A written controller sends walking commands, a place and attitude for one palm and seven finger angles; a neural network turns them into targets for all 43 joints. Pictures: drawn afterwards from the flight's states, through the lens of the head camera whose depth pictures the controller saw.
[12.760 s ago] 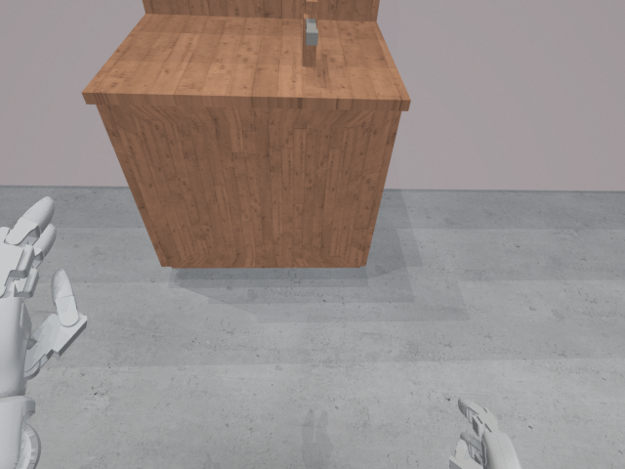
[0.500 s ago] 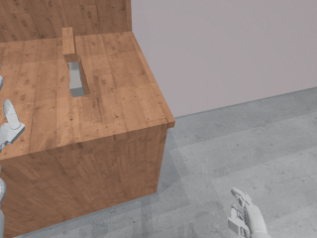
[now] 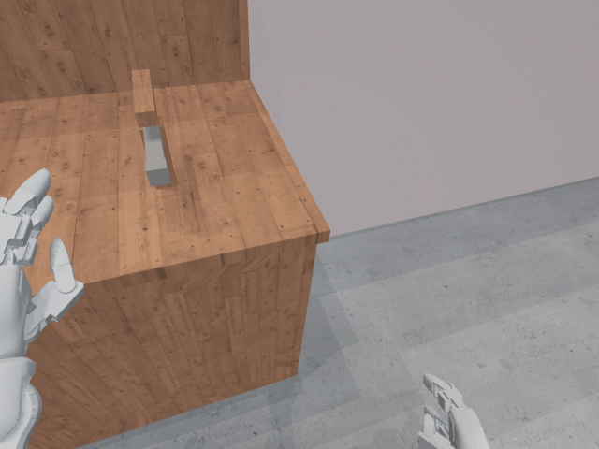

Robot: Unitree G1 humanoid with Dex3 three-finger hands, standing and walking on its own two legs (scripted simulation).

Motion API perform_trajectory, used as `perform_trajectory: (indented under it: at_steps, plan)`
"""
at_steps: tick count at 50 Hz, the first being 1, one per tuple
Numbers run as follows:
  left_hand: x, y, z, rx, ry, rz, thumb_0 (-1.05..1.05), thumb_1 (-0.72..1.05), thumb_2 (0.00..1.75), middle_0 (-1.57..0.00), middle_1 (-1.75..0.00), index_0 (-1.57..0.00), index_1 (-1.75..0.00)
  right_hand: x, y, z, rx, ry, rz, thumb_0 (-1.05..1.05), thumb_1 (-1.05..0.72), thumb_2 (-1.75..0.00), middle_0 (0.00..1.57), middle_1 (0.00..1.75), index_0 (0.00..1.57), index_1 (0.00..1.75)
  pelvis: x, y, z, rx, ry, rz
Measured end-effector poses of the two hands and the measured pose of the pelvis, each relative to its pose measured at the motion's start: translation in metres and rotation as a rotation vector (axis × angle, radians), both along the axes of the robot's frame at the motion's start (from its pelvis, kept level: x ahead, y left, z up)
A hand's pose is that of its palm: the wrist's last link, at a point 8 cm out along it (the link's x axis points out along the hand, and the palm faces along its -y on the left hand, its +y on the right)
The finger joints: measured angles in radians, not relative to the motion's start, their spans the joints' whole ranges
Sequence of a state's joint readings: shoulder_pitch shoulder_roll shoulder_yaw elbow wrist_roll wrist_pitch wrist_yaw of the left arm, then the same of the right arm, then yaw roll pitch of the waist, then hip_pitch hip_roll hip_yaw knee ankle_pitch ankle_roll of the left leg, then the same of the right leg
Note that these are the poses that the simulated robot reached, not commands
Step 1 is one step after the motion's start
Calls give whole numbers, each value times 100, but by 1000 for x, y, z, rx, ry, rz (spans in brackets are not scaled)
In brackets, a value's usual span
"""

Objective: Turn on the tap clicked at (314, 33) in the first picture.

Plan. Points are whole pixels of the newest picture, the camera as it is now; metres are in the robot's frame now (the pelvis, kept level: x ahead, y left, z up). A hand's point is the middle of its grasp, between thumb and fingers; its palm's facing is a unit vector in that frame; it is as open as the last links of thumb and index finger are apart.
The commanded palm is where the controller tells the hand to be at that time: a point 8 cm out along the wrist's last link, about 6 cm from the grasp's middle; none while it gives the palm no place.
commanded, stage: shuffle to correct the standing spot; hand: left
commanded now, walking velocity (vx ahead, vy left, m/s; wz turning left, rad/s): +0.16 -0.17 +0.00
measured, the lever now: (158, 172) +0.43 +0.25 +0.14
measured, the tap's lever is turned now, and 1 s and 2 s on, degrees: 0 0 0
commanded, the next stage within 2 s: come to a stop and stand still in 0.78 s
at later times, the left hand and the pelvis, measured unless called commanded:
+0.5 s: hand (172, 230) +0.30 +0.18 +0.16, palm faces +0.41 -0.83 -0.37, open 7.4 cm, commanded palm +0.24 +0.22 +0.18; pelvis +0.08 -0.06 -0.01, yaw +0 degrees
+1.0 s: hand (244, 175) +0.40 +0.12 +0.18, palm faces +0.45 -0.77 -0.46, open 7.4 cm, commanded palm +0.35 +0.14 +0.18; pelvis +0.18 -0.13 -0.03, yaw -1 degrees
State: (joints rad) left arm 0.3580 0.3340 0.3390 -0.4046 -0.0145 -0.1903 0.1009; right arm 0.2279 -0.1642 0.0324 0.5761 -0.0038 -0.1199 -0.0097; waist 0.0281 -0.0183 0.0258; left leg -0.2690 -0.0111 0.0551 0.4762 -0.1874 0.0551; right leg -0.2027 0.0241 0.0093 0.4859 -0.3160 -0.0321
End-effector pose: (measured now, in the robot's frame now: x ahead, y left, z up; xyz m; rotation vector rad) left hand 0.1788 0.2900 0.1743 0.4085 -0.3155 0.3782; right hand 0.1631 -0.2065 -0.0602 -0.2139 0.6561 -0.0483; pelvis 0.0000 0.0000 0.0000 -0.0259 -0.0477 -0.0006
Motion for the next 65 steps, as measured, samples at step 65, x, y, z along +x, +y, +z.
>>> perform_trajectory:
  at_steps: [65]
  plan:
    - [205, -173, 23, 154, -37, -48, 2, 88, 90, -21, -31, -22, -30, 212, -180, -13, -31, 4, -54, 1, -91, -90, 20, 30, 20, 30, 203, -159, -11, 1, 40, 1]
